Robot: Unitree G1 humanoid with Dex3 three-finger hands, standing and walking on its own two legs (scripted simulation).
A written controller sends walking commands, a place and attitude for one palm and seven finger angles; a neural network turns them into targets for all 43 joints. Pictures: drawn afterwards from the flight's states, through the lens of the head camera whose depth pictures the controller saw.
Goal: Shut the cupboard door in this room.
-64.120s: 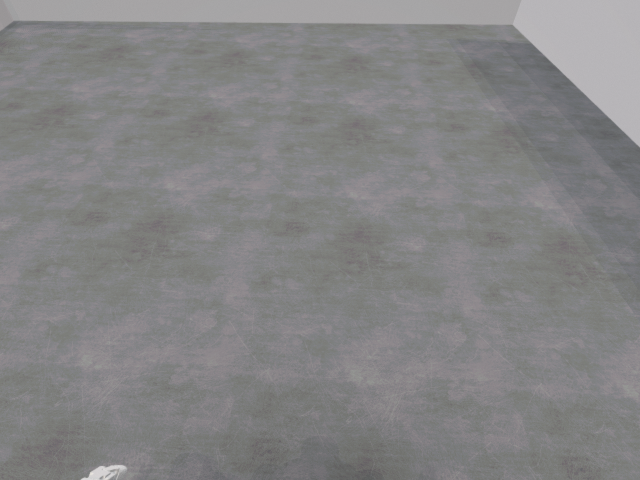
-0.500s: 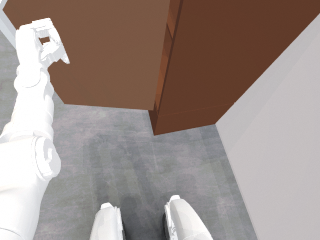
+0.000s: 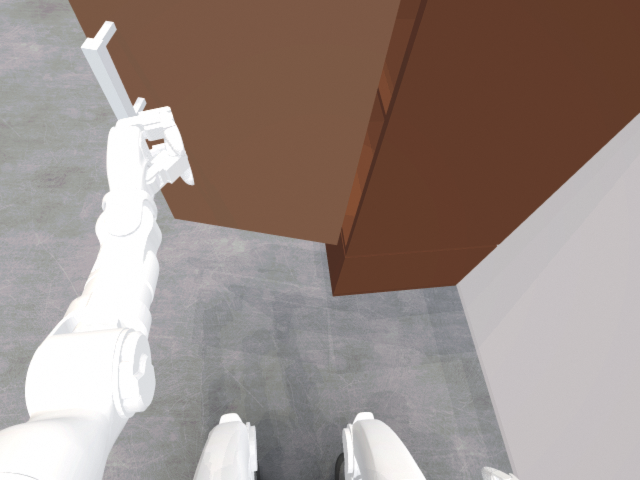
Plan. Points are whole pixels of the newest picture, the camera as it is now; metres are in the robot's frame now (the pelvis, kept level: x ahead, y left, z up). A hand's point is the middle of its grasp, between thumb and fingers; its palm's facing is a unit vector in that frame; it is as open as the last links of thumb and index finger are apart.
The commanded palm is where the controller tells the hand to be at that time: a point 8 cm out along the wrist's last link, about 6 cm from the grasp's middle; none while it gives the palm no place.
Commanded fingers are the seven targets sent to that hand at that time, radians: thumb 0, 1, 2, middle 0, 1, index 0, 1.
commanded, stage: draw the hand back to the body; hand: left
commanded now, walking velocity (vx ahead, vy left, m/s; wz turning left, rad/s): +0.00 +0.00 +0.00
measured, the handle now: (120, 80) +0.63 +0.24 +0.06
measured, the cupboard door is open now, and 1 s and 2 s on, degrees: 75 75 75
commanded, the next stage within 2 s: step back with the hand held close in 1.58 s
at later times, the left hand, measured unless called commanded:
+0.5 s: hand (103, 199) +0.38 +0.18 +0.14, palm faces +0.05 -1.00 -0.03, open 3.1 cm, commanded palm +0.34 +0.24 +0.15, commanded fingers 0.00 0.90 0.90 -1.13 -1.32 -1.13 -1.32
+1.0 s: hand out of the picture +0.27 +0.25 +0.21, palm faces +0.37 -0.87 -0.33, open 4.5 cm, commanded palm +0.22 +0.29 +0.24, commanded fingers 0.00 0.90 0.90 -0.45 -0.57 -0.45 -0.57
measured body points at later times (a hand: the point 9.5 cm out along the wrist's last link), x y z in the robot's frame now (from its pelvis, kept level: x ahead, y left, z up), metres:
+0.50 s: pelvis +0.01 +0.00 +0.06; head +0.06 +0.00 +0.51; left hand +0.38 +0.24 +0.14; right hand +0.12 -0.25 -0.05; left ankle +0.04 +0.13 -0.64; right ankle +0.01 -0.13 -0.64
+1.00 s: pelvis +0.04 +0.00 +0.10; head +0.03 -0.02 +0.55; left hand +0.24 +0.30 +0.23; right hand +0.25 -0.19 +0.02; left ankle +0.04 +0.13 -0.64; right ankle +0.01 -0.13 -0.64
